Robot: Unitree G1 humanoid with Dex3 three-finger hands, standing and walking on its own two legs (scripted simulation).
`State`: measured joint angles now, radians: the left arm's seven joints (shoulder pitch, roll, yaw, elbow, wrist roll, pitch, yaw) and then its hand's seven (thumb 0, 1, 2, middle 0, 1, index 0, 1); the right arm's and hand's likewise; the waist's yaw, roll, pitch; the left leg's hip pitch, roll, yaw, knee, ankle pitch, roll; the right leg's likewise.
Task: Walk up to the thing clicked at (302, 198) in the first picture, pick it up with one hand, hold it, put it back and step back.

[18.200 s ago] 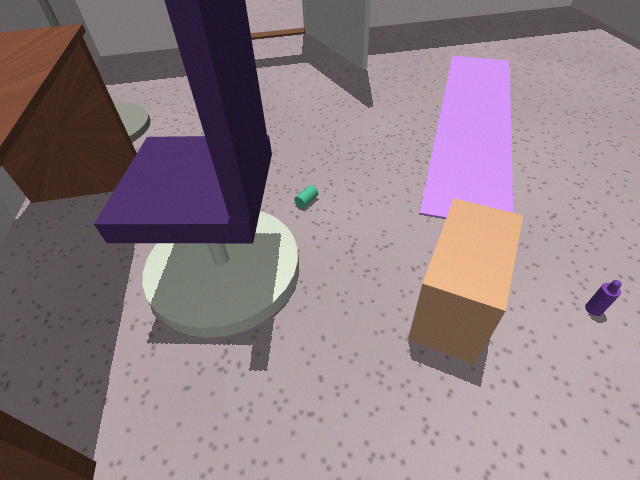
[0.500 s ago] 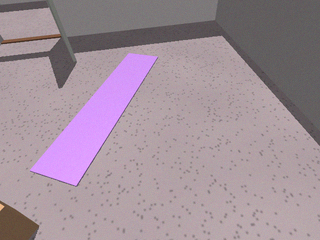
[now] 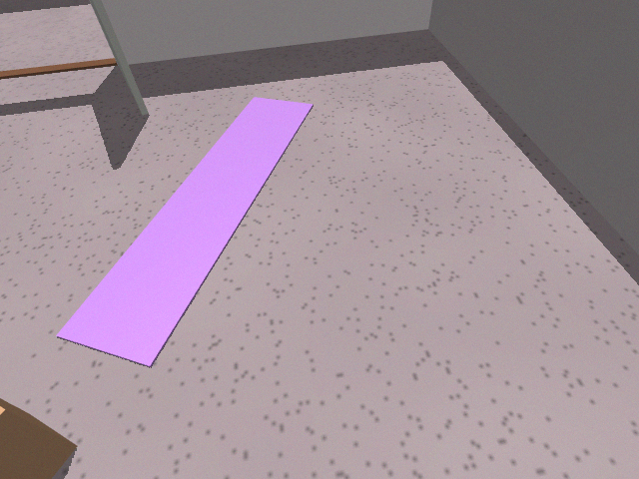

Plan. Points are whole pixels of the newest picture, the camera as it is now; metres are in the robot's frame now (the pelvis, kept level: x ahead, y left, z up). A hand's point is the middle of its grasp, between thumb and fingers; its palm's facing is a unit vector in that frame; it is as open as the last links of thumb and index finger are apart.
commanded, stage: stand
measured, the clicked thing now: out of the picture +0.85 +1.56 -0.75
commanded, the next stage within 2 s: walk up in 0.96 s
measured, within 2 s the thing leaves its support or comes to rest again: neither
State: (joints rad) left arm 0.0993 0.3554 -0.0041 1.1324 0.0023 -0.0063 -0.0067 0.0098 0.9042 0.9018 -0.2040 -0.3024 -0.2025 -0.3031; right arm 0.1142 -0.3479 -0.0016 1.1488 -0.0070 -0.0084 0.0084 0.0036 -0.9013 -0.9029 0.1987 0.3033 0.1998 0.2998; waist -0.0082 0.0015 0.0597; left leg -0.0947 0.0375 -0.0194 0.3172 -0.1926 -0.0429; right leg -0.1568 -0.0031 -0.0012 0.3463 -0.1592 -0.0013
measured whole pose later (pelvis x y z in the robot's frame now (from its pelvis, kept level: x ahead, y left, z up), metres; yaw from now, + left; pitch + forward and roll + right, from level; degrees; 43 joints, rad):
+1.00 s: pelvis +0.01 +0.00 +0.00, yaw +0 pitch -2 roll +0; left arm 0.12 0.36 0.02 1.10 0.01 -0.01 -0.02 0.01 0.90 0.90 -0.20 -0.30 -0.20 -0.30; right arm 0.14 -0.35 -0.01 1.10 -0.02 -0.01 0.02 0.00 -0.90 -0.90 0.20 0.30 0.20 0.30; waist 0.00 0.00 0.05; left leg -0.10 0.05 -0.01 0.37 -0.29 -0.02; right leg -0.16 0.01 0.01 0.39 -0.23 -0.02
